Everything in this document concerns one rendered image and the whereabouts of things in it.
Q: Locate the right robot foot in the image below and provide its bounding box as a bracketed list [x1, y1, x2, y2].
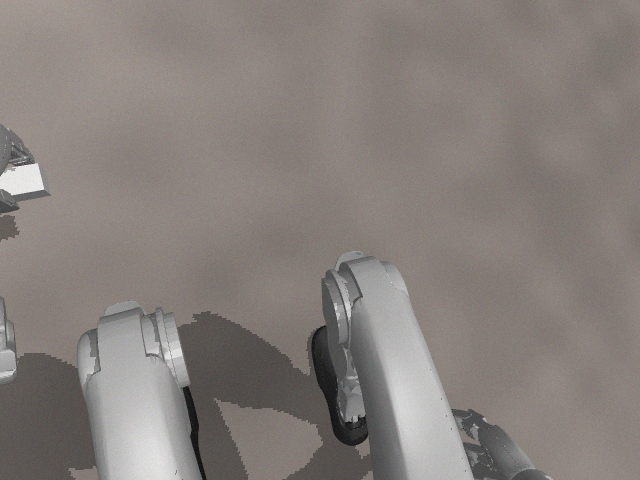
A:
[311, 325, 368, 446]

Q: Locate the left robot foot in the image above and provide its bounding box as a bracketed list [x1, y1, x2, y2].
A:
[183, 386, 207, 480]

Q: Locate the left robot hand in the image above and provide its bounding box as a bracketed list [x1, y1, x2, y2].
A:
[0, 124, 35, 213]

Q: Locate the left robot arm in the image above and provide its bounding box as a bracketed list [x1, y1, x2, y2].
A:
[0, 296, 18, 386]

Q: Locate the small box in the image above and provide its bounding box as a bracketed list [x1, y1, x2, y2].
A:
[0, 163, 52, 202]

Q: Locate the right robot hand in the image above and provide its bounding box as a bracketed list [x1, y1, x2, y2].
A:
[451, 409, 536, 480]

